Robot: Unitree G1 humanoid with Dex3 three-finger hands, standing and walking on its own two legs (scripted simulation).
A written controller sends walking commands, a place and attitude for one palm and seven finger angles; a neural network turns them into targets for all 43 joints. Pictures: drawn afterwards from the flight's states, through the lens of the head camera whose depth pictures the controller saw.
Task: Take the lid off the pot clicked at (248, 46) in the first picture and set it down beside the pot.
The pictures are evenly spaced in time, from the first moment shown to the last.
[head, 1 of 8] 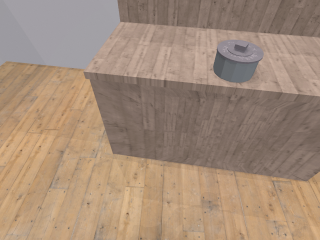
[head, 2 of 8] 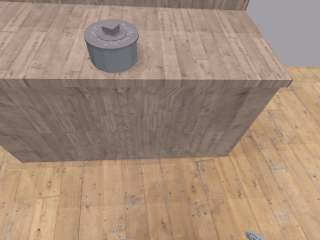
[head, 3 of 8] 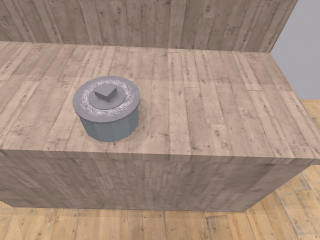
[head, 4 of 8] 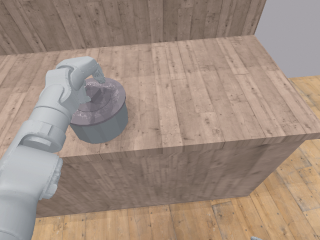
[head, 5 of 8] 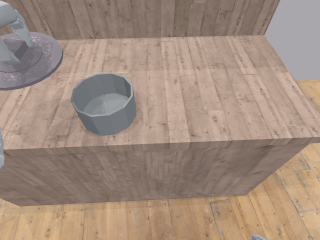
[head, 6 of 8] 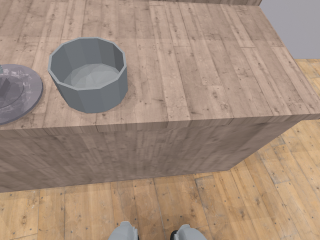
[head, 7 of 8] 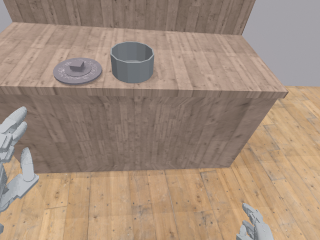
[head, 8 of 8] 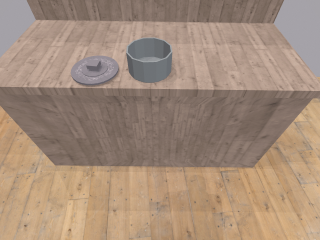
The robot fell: no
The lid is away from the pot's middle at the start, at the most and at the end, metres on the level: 0.00 0.23 0.23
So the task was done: yes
